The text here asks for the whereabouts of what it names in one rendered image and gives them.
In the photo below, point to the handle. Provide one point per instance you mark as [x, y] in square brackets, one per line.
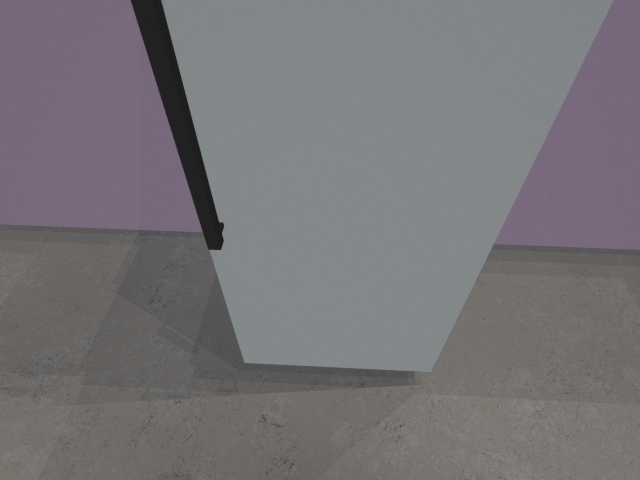
[157, 40]

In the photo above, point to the fridge door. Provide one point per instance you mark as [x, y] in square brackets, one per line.
[363, 156]

